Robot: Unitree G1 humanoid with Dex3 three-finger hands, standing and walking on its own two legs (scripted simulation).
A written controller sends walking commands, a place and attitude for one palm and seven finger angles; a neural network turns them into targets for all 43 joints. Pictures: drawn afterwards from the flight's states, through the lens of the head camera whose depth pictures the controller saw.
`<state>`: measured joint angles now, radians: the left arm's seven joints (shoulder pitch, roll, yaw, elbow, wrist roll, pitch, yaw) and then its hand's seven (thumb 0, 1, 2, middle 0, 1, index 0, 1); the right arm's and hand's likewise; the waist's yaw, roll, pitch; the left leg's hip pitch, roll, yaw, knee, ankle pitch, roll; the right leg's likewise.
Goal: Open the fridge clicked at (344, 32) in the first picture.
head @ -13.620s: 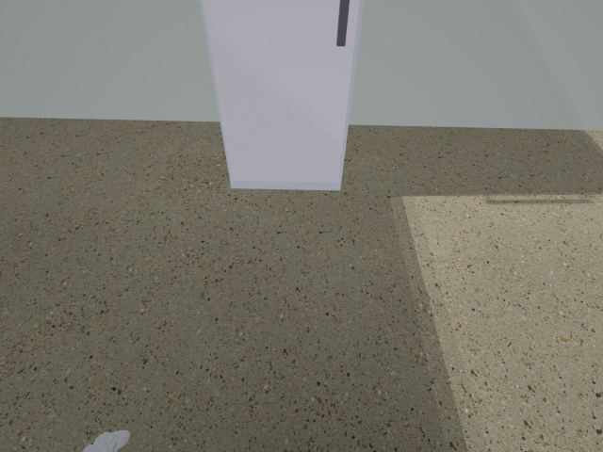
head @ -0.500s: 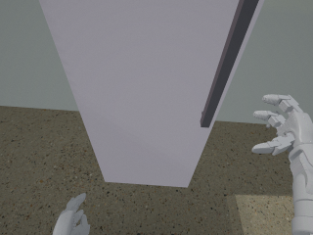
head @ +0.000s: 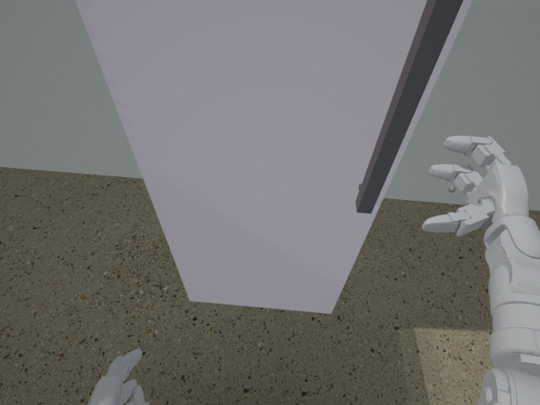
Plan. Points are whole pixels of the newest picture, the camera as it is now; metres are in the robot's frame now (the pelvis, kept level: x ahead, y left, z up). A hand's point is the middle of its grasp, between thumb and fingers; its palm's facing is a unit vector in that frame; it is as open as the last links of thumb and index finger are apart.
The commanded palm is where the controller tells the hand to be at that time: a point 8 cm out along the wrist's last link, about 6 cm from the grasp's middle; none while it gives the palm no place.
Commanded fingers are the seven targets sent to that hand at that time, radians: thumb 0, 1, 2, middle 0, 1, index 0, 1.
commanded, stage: move the hooked fingers beside the handle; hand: right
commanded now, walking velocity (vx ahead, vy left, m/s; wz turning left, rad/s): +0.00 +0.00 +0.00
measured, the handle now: (404, 87) +0.51 -0.14 +0.23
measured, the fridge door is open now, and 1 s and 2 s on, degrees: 0 0 0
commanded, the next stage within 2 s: feel for the door with the fingertips in 1.14 s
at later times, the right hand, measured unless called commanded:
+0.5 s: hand (429, 167) +0.45 -0.20 +0.13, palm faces +0.01 +1.00 +0.01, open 14.0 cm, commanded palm +0.41 -0.26 +0.13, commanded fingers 0.00 0.50 -0.30 0.30 1.20 0.30 1.20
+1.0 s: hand (436, 176) +0.44 -0.21 +0.13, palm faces +0.02 +1.00 +0.02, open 14.0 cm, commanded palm +0.41 -0.26 +0.13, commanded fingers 0.00 0.50 -0.30 0.30 1.20 0.30 1.20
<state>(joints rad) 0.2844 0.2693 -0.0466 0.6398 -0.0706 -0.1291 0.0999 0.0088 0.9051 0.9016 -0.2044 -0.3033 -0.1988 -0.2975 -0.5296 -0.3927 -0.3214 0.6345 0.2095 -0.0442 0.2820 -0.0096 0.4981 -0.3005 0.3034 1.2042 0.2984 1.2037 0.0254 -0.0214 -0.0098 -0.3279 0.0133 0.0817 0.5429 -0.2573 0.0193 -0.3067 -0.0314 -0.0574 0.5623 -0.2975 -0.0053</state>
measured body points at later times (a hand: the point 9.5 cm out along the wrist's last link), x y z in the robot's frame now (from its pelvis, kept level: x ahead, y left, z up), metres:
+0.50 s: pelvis +0.00 -0.01 +0.00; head +0.04 +0.00 +0.44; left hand +0.06 +0.26 -0.12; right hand +0.44 -0.26 +0.14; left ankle +0.01 +0.11 -0.73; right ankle +0.00 -0.11 -0.73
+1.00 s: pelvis +0.00 -0.01 -0.01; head +0.03 -0.02 +0.44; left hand +0.10 +0.25 -0.11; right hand +0.43 -0.27 +0.13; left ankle +0.01 +0.11 -0.73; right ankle +0.00 -0.11 -0.73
